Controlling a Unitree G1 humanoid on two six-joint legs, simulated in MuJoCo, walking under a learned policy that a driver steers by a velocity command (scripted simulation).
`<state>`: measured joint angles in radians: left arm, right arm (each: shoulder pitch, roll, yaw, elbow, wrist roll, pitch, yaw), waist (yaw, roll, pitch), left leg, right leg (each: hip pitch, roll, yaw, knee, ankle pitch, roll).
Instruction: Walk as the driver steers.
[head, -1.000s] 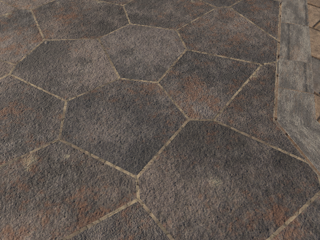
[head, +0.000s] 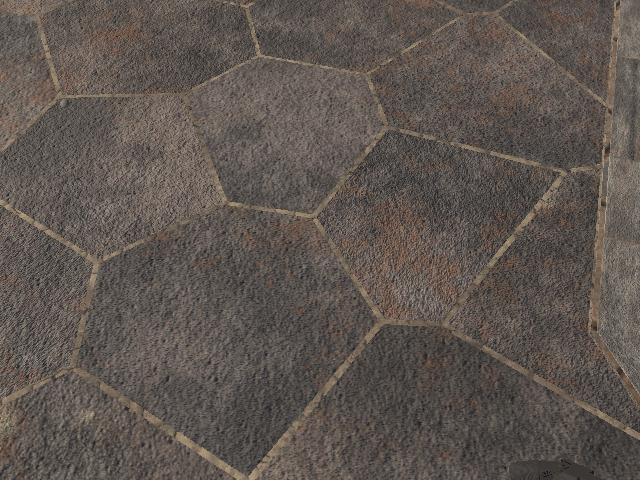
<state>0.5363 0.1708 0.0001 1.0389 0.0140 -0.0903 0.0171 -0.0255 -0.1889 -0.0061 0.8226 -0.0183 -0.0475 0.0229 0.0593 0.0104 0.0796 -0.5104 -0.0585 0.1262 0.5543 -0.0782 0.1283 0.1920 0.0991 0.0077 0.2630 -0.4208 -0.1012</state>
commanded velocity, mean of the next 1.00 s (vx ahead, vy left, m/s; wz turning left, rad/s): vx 0.50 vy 0.00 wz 0.04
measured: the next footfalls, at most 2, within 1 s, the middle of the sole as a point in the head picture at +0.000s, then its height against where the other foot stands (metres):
left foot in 0.02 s outside the picture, level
right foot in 0.58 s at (415, 457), level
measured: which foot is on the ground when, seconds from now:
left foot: up 0.00-0.00, down 0.02-0.58, up 0.60-1.00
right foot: down 0.00-0.02, up 0.04-0.56, down 0.58-1.00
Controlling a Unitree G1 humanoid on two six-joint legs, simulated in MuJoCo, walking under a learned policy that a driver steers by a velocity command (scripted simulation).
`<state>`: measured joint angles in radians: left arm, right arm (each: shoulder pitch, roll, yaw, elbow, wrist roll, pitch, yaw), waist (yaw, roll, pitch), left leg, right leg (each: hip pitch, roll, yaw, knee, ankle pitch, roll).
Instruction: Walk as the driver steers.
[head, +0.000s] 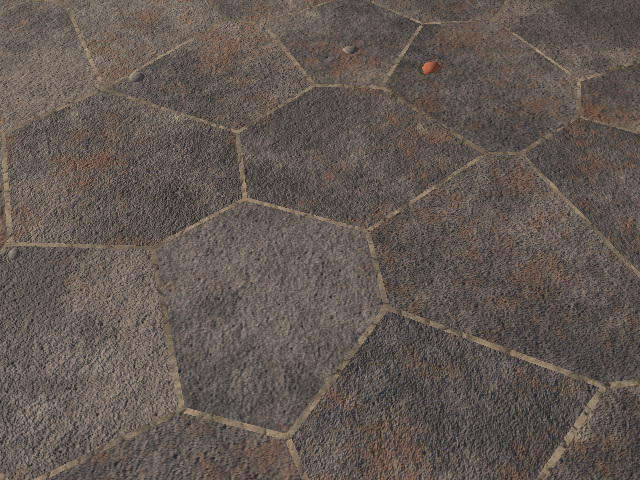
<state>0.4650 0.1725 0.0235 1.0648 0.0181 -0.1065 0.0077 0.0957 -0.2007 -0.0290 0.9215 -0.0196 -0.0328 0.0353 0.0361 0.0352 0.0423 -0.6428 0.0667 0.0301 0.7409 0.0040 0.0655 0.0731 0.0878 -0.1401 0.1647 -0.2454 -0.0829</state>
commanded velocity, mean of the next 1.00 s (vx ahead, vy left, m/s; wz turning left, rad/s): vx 0.50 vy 0.00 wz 0.19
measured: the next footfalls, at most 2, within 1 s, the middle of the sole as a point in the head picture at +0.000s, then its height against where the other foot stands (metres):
left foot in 0.16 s outside the picture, level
right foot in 0.72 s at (338, 431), level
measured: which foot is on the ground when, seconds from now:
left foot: up 0.00-0.14, down 0.16-0.72, up 0.74-1.00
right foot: down 0.00-0.14, up 0.16-0.70, down 0.72-1.00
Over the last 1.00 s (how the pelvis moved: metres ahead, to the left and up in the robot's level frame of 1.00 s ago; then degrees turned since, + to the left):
0.53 -0.05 0.02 4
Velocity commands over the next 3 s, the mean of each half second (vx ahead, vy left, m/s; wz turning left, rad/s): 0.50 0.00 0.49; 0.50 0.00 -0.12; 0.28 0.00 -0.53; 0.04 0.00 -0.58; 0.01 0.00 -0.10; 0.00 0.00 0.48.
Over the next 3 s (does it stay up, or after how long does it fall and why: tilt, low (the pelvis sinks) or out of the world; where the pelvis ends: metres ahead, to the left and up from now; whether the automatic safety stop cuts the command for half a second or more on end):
stays up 0.69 0.19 -0.01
